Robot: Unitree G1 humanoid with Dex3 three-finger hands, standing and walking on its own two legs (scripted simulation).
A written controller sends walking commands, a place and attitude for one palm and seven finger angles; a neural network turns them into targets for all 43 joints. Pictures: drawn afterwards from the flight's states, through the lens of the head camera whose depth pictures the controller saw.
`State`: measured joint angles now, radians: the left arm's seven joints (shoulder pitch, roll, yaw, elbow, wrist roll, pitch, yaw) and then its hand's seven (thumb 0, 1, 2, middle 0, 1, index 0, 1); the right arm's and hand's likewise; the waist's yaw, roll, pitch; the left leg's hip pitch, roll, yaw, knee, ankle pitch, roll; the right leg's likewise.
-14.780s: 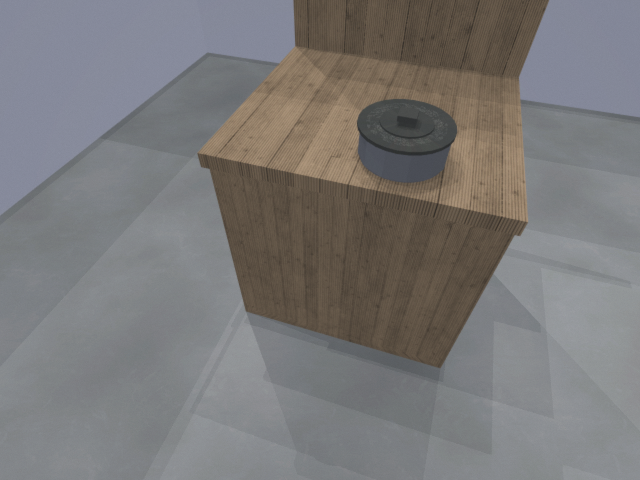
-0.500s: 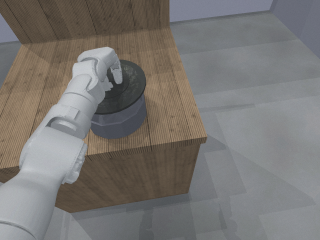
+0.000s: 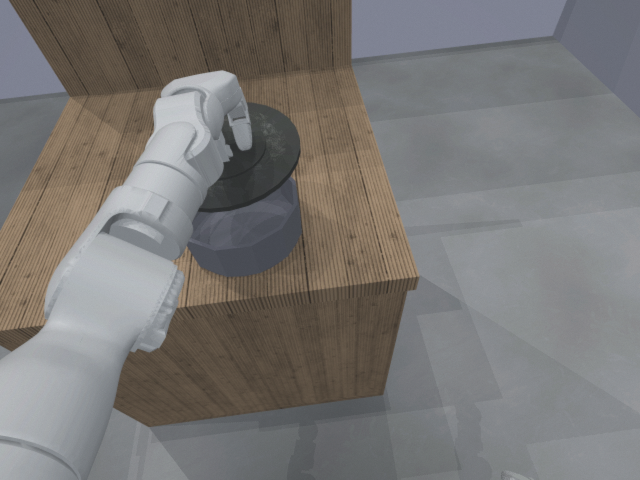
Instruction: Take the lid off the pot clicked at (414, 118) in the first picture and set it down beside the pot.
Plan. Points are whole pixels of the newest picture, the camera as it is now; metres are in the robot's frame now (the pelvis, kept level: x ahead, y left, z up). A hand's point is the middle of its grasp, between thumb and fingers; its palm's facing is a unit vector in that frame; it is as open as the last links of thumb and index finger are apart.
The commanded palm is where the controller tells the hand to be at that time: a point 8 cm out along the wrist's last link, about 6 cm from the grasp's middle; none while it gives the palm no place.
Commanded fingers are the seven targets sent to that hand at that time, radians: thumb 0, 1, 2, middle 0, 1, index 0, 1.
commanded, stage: lift the lid straight up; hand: left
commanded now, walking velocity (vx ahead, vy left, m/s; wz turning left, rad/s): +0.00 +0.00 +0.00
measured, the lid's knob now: (221, 139) +0.53 +0.10 +0.15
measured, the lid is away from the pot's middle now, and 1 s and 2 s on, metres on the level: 0.01 0.01 0.12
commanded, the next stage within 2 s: move the lid sideways beside the pot in 0.88 s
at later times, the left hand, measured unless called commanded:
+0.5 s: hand (201, 115) +0.50 +0.11 +0.20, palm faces -0.29 -0.10 -0.95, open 5.0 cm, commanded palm +0.51 +0.11 +0.28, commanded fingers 0.00 0.70 0.98 -0.69 -1.03 -1.04 -1.17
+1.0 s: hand (200, 101) +0.50 +0.10 +0.22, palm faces -0.28 -0.09 -0.95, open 5.0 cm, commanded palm +0.50 +0.11 +0.29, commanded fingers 0.00 0.70 0.98 -0.69 -1.03 -1.04 -1.17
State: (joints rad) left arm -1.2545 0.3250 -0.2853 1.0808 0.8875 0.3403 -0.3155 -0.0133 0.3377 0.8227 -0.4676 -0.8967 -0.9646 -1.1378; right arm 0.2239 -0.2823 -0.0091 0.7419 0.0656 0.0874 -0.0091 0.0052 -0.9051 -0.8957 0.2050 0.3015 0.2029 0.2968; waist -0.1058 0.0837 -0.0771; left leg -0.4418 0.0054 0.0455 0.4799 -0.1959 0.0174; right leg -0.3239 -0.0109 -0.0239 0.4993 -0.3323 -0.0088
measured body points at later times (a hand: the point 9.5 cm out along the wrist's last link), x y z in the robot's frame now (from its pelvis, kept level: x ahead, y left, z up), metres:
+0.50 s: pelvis +0.00 +0.01 +0.00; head +0.05 -0.02 +0.45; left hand +0.51 +0.11 +0.26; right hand +0.05 -0.26 -0.14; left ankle +0.02 +0.12 -0.74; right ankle -0.06 -0.11 -0.74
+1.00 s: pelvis +0.00 +0.01 +0.00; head +0.05 -0.02 +0.45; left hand +0.51 +0.11 +0.28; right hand +0.08 -0.25 -0.14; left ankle +0.02 +0.12 -0.74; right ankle -0.06 -0.11 -0.74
